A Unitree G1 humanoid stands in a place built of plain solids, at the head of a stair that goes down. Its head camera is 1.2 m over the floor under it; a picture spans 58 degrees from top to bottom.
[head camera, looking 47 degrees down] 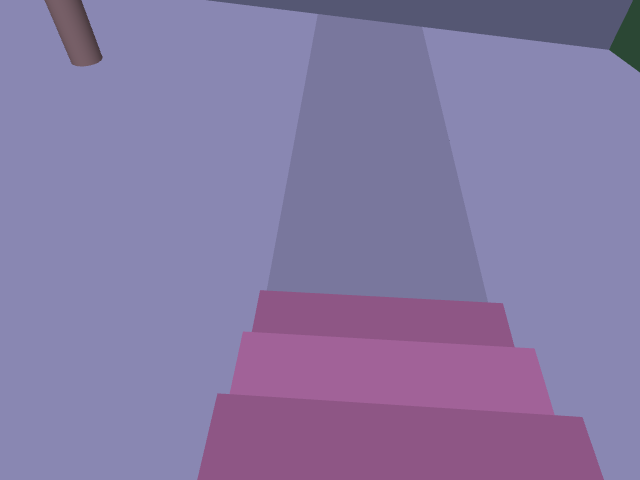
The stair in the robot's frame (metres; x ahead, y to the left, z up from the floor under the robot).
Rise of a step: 0.17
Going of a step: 0.33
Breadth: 1.16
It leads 4 degrees to the right of straight ahead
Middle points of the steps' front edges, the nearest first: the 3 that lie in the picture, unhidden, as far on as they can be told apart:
0.56 -0.24 -0.17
0.89 -0.27 -0.33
1.22 -0.29 -0.50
